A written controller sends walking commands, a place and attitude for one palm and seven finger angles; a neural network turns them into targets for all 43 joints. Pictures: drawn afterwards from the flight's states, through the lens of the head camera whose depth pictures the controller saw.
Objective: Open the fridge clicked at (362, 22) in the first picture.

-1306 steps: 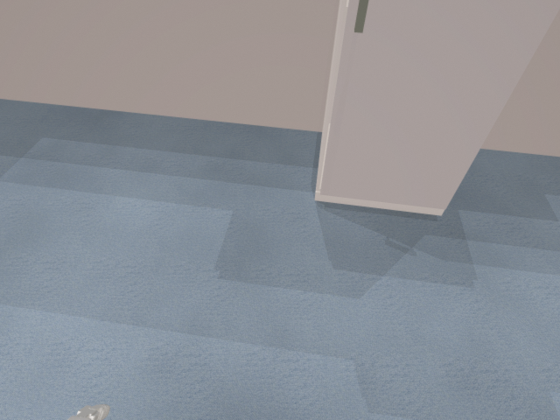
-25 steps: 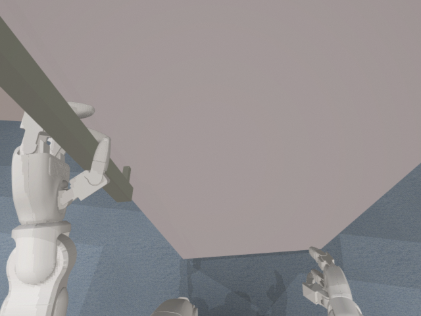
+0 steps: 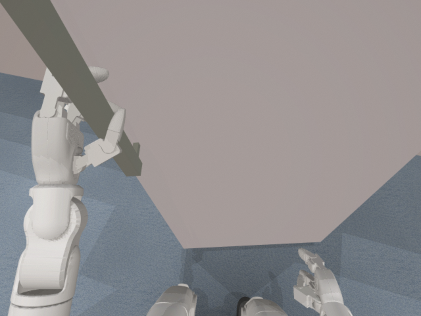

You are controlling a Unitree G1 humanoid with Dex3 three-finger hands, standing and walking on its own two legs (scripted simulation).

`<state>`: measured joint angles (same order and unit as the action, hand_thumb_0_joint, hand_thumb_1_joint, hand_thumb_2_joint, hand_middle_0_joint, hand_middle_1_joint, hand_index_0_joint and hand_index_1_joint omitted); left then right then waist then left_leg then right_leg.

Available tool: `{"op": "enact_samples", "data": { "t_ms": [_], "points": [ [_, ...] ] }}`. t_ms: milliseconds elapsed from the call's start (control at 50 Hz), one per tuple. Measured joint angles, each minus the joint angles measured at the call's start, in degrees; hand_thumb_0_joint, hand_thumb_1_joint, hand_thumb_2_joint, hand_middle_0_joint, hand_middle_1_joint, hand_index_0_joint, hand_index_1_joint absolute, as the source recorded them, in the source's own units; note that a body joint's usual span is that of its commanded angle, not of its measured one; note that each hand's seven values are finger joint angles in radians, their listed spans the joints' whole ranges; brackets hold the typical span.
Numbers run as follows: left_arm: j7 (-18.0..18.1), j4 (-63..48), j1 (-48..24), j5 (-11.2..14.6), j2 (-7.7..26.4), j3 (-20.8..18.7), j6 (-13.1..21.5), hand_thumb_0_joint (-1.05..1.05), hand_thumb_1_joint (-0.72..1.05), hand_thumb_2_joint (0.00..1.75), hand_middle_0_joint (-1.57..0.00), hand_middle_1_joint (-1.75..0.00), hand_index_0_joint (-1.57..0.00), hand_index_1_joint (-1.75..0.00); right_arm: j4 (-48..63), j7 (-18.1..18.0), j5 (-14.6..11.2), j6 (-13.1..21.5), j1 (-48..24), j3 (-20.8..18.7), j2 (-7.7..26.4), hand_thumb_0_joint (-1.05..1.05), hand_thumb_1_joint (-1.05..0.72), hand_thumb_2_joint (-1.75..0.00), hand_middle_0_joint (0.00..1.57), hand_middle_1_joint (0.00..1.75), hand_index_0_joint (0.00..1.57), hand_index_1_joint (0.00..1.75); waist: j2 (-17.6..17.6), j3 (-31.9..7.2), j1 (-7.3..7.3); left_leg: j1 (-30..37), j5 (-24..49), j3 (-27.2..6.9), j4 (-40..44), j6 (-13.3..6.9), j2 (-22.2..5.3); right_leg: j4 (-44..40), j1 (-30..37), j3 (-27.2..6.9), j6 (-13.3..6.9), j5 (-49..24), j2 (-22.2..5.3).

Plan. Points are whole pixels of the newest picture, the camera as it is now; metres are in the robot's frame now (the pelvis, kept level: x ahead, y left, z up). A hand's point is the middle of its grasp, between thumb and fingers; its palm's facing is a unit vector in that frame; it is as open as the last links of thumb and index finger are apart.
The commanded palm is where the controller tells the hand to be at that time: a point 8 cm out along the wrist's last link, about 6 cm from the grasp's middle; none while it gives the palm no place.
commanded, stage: walk backward, drawing the door open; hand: left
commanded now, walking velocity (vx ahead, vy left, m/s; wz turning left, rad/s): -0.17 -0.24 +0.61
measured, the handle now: (94, 89) +0.36 +0.15 +0.25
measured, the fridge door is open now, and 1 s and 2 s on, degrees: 20 52 79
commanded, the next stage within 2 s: stop walking and hold the door back in 1.56 s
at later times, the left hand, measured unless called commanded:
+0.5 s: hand (121, 260) +0.17 +0.09 +0.21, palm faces +0.36 -0.89 -0.28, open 8.0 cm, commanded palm +0.12 +0.13 +0.22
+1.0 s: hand out of the picture +0.05 -0.01 +0.21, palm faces +0.71 -0.67 -0.21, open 7.6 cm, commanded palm -0.01 +0.01 +0.21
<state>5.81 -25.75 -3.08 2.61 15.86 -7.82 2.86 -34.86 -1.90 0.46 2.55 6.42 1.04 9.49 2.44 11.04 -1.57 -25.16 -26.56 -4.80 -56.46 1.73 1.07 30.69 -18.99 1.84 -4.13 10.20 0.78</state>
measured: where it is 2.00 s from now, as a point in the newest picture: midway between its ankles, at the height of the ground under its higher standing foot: outside the picture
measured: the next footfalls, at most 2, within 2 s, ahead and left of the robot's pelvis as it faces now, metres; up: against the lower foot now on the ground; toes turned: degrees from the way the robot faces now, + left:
left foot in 0.24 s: -0.09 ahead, +0.11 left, +0.00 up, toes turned +12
right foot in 0.50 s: +0.03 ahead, -0.23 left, +0.00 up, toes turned +20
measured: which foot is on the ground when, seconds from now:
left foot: up 0.00-0.22, down 0.24-0.50, up 0.52-0.78, down 0.80-1.00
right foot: down 0.00-0.24, up 0.26-0.48, down 0.50-0.80, up 0.82-1.00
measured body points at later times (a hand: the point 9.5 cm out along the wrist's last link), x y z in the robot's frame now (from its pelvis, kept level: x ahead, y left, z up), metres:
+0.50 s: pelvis -0.07 -0.13 -0.01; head -0.01 -0.12 +0.44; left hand +0.14 +0.13 +0.22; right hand +0.14 -0.25 -0.13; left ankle -0.13 +0.10 -0.73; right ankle +0.00 -0.24 -0.74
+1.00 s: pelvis -0.07 -0.30 +0.00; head -0.03 -0.26 +0.45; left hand +0.01 +0.02 +0.22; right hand +0.20 -0.33 -0.10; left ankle -0.17 -0.14 -0.73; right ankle +0.06 -0.37 -0.69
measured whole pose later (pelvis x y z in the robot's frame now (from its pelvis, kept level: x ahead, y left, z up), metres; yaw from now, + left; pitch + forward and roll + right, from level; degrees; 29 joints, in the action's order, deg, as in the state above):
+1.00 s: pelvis -0.07 -0.30 +0.00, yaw +41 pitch -1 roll -2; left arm 4.0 -31.8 3.4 3.7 15.6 -4.9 3.2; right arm -33.7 -1.4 -0.4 5.3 8.0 -0.3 8.7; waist 3.0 9.1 0.6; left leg -14.4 -11.7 -2.2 -27.6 4.8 -7.7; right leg 47.2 -25.5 1.1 3.1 21.3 -1.0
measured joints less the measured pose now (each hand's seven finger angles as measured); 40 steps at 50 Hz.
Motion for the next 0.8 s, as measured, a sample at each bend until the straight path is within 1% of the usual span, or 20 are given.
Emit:
{"op": "enact_samples", "data": {
  "t_ms": [40, 100, 180, 220, 240, 280, 320, 360, 420, 480, 500, 520, 540, 580, 600, 640, 680, 740, 780, 800],
  "points": [
    [0.5, -0.5, 1.2, -0.7, -0.3, 0.2, 0.3, -0.19, 0.56, 0.75, -0.48, -1.41, -0.16, -1.24, 0.3, -0.7, 0.4, -0.1, 0.0, -0.2, 0.8, 0.02, -0.90, -0.90, 0.20, 0.30, 0.20, 0.30, -1.4, -0.7, -0.78, 0.1, -1.8, 2.3, -2.5, -0.4, 1.0, -1.2, -0.6, 0.6, -0.3, -1.3, -1.2],
    [1.1, -1.1, 2.3, -2.1, -0.6, 1.4, 0.0, -0.19, 0.55, 0.73, -0.48, -1.41, -0.17, -1.23, 0.9, -1.4, 0.8, -0.3, 0.8, -0.7, 1.8, 0.02, -0.91, -0.90, 0.20, 0.30, 0.20, 0.30, -3.0, -2.7, -1.87, 3.0, -3.4, 5.2, 1.3, -1.1, 1.0, -3.3, -1.4, 2.4, -0.6, -3.2, -2.7],
    [0.8, -1.5, 1.9, -3.9, -1.0, 4.4, -1.5, -0.20, 0.54, 0.69, -0.47, -1.41, -0.19, -1.19, 2.4, -1.5, 0.8, -0.2, 2.3, -1.7, 3.2, 0.02, -0.91, -0.90, 0.20, 0.30, 0.20, 0.30, -3.5, -5.5, -2.78, 9.1, -1.4, 7.8, 14.2, -1.9, -0.1, -5.7, -2.8, 6.1, -1.0, -5.5, -3.6],
    [0.5, -1.9, 1.0, -4.3, -0.8, 5.8, -2.7, -0.20, 0.55, 0.67, -0.47, -1.41, -0.19, -1.16, 3.8, -1.3, 0.4, -0.2, 3.1, -2.1, 3.9, 0.02, -0.91, -0.90, 0.20, 0.30, 0.20, 0.30, -2.7, -6.6, -2.94, 13.6, 4.5, 8.6, 24.3, -2.5, -1.1, -4.7, -4.4, 7.9, -1.0, -5.9, -3.5],
    [0.3, -2.1, 0.3, -4.3, -0.7, 6.4, -3.5, -0.20, 0.55, 0.66, -0.46, -1.41, -0.18, -1.13, 4.9, -1.1, 0.3, 0.0, 3.7, -2.4, 4.3, 0.02, -0.91, -0.90, 0.20, 0.30, 0.20, 0.30, -1.4, -7.2, -3.12, 15.3, 7.9, 7.1, 28.8, -2.7, -2.1, -2.4, -6.0, 9.0, 0.1, -4.7, -3.0],
    [-0.5, -0.7, -1.0, -3.8, 0.2, 7.0, -3.1, -0.21, 0.55, 0.65, -0.45, -1.41, -0.17, -1.10, 4.4, -0.7, 0.4, 0.6, 3.9, -3.1, 2.6, 0.02, -0.91, -0.90, 0.19, 0.30, 0.19, 0.30, -2.4, -6.2, -2.98, 15.0, 8.4, 5.6, 28.4, -0.8, -1.8, 8.9, -9.6, 5.4, 3.2, 4.8, -2.4],
    [-2.0, 0.8, -1.3, -3.4, 0.0, 7.6, -1.9, -0.20, 0.55, 0.65, -0.44, -1.41, -0.16, -1.10, 3.4, 0.1, 0.6, 1.3, 4.8, -3.2, 1.0, 0.01, -0.91, -0.90, 0.19, 0.30, 0.19, 0.30, -1.4, -5.4, -3.27, 14.8, 9.5, 2.1, 28.9, 0.5, -2.9, 21.0, -11.9, 2.3, 4.7, 10.6, -0.3],
    [-3.3, 1.5, -1.3, -3.4, -0.8, 8.2, -0.5, -0.19, 0.56, 0.66, -0.44, -1.41, -0.16, -1.11, 1.8, 0.9, 0.4, 2.2, 5.4, -3.0, 0.1, 0.01, -0.91, -0.90, 0.19, 0.30, 0.19, 0.30, 0.3, -4.5, -2.13, 14.6, 11.1, -0.9, 30.2, 1.5, -4.9, 24.8, -12.0, 0.8, 5.6, 11.4, 0.8],
    [-4.3, -0.1, -0.8, -2.8, -1.4, 8.1, 0.0, -0.18, 0.54, 0.70, -0.43, -1.41, -0.16, -1.12, 0.2, 1.9, -0.2, 2.7, 5.2, -2.1, -0.8, 0.01, -0.90, -0.90, 0.20, 0.30, 0.20, 0.30, 1.6, -2.9, 0.55, 13.9, 12.5, -3.4, 30.9, 3.7, -7.2, 18.1, -7.6, -1.2, 6.6, 10.5, 0.2],
    [-4.1, -2.2, -0.1, -1.2, -0.6, 6.3, 0.2, -0.19, 0.54, 0.74, -0.45, -1.41, -0.15, -1.15, -0.6, 2.2, -0.7, 2.8, 4.4, -1.6, -1.8, 0.01, -0.90, -0.90, 0.20, 0.30, 0.20, 0.30, 1.8, -2.2, 1.73, 11.4, 12.3, -6.3, 28.9, 5.8, -8.1, 5.1, 0.6, -2.4, 7.7, 7.5, -0.6],
    [-3.9, -2.9, 0.1, -0.5, -0.1, 5.1, 0.2, -0.19, 0.54, 0.75, -0.46, -1.41, -0.14, -1.15, -0.9, 2.2, -1.0, 2.8, 3.7, -1.4, -2.0, 0.01, -0.90, -0.90, 0.20, 0.30, 0.20, 0.30, 1.5, -2.0, 2.21, 10.2, 11.8, -7.1, 27.4, 6.0, -8.1, 0.3, 3.1, -2.1, 7.2, 3.3, -0.9],
    [-3.5, -3.2, 0.2, -0.2, -0.5, 4.0, 0.7, -0.20, 0.54, 0.76, -0.47, -1.41, -0.13, -1.16, -1.2, 2.2, -1.3, 2.4, 2.3, -1.4, -1.4, 0.02, -0.90, -0.90, 0.20, 0.30, 0.20, 0.30, 2.9, -0.8, 2.01, 8.8, 11.1, -7.9, 24.9, 4.4, -9.0, -0.4, 3.4, -0.6, 5.7, 1.6, 0.2],
    [-3.2, -3.5, 0.3, 0.1, -0.9, 3.1, 0.9, -0.19, 0.54, 0.77, -0.48, -1.40, -0.13, -1.17, -1.5, 2.0, -1.5, 1.9, 0.9, -1.6, -0.8, 0.02, -0.90, -0.90, 0.20, 0.30, 0.20, 0.30, 3.6, 0.3, 1.16, 6.3, 7.1, -7.5, 19.6, 2.8, -8.6, 0.4, 3.1, 1.0, 4.4, 2.0, 0.4],
    [-3.1, -4.5, 1.2, 0.8, -1.0, 2.2, 0.9, -0.19, 0.54, 0.79, -0.49, -1.40, -0.12, -1.19, -1.7, 1.1, -1.3, 1.1, -0.9, -2.4, 0.0, 0.02, -0.90, -0.90, 0.20, 0.30, 0.20, 0.30, 2.4, 1.3, 0.47, 1.0, -0.8, -3.8, 4.1, 1.0, -5.3, 1.8, 2.1, 2.5, 2.6, 3.5, -1.1],
    [-2.9, -5.1, 2.0, 0.9, -1.1, 2.0, 0.9, -0.18, 0.54, 0.80, -0.49, -1.40, -0.12, -1.19, -1.6, 0.5, -1.0, 0.9, -1.5, -2.7, 0.4, 0.02, -0.90, -0.90, 0.20, 0.30, 0.20, 0.30, 1.4, 1.4, 0.32, -0.7, -2.7, -1.2, -1.8, 0.7, -4.0, 1.8, 1.8, 3.0, 2.1, 3.7, -2.0],
    [-2.6, -6.4, 3.7, 1.0, -1.2, 2.1, 1.0, -0.17, 0.54, 0.81, -0.48, -1.40, -0.12, -1.21, -0.8, -0.6, -0.4, 0.6, -1.7, -3.1, 1.1, 0.02, -0.90, -0.90, 0.20, 0.30, 0.20, 0.30, -0.3, 1.2, -0.26, -1.7, -5.4, 4.0, -6.3, 0.6, -2.4, 1.2, 1.6, 4.4, 1.3, 3.3, -3.6],
    [-2.5, -7.6, 5.0, 0.9, -1.1, 2.8, 0.9, -0.16, 0.53, 0.82, -0.48, -1.40, -0.13, -1.22, 0.3, -1.5, 0.1, 0.3, -1.5, -3.3, 1.7, 0.02, -0.91, -0.90, 0.20, 0.30, 0.20, 0.30, -1.9, 0.4, -0.86, -0.4, -6.6, 8.4, -3.7, 0.3, -1.7, 0.4, 1.2, 6.5, 0.7, 2.7, -4.8],
    [-2.4, -9.3, 5.9, 0.4, -0.8, 4.4, 0.3, -0.15, 0.52, 0.83, -0.47, -1.41, -0.15, -1.23, 1.7, -2.2, 0.5, 0.5, -0.7, -3.4, 2.5, 0.02, -0.91, -0.90, 0.20, 0.30, 0.20, 0.30, -3.3, -1.8, -1.31, 3.8, -4.2, 12.4, 8.3, -0.2, -1.6, 0.1, -0.3, 10.0, -0.2, 2.3, -5.4],
    [-2.1, -10.7, 5.8, -0.3, -0.4, 5.5, -1.2, -0.16, 0.52, 0.81, -0.48, -1.41, -0.16, -1.21, 3.3, -2.3, 0.5, 0.9, 0.2, -3.6, 3.0, 0.02, -0.91, -0.90, 0.20, 0.30, 0.20, 0.30, -3.3, -3.4, -1.14, 8.4, 2.7, 13.4, 19.8, -0.7, -1.9, 2.3, -2.4, 11.9, -0.7, 3.0, -5.2],
    [-1.8, -11.3, 5.4, -0.4, -0.1, 5.7, -2.0, -0.18, 0.52, 0.80, -0.48, -1.40, -0.15, -1.19, 4.3, -2.3, 0.5, 1.1, 0.5, -3.8, 3.2, 0.02, -0.91, -0.90, 0.20, 0.30, 0.20, 0.30, -3.0, -4.0, -1.05, 10.2, 9.0, 12.6, 24.1, -2.2, -2.4, 5.8, -4.4, 12.2, -0.1, 4.0, -5.0]
  ]
}}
